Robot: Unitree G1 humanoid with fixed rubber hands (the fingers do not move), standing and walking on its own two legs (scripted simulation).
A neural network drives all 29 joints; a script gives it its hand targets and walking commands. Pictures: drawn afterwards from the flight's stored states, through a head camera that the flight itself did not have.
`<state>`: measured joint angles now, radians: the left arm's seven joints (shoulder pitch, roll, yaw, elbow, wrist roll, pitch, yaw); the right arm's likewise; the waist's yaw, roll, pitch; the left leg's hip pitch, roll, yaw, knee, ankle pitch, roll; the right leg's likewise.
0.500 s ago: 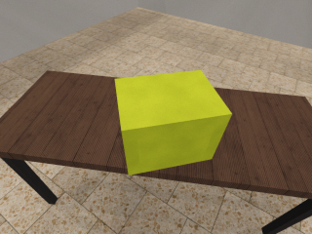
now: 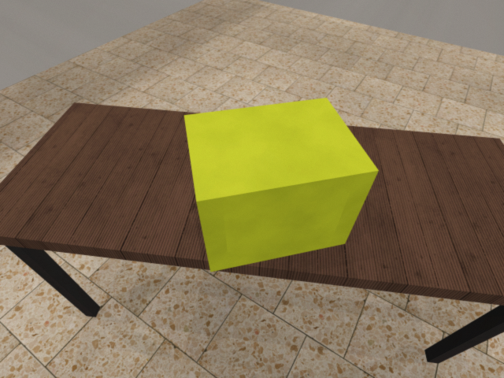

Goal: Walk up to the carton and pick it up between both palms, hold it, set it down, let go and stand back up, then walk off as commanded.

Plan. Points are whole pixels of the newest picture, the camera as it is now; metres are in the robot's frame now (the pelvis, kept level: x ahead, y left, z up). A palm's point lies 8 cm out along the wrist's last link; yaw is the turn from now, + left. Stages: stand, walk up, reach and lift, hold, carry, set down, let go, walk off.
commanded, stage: walk off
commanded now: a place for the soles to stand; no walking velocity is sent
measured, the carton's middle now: (269, 183) +0.49 -0.02 -0.01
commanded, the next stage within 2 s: none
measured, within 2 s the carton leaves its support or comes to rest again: neither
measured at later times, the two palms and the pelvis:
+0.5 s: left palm out of the picture +0.04 +0.30 -0.14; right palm out of the picture +0.02 -0.35 -0.15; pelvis -0.09 -0.01 -0.05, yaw -3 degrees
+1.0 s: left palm out of the picture -0.01 +0.34 -0.15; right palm out of the picture -0.05 -0.30 -0.13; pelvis -0.15 +0.02 -0.05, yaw -3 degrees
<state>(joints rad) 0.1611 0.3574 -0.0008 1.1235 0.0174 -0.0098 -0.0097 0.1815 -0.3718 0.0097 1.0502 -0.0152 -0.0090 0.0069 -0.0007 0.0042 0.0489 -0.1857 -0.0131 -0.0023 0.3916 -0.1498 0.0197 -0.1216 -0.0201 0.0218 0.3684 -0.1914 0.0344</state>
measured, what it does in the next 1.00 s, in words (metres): walks backwards: right foot, then left foot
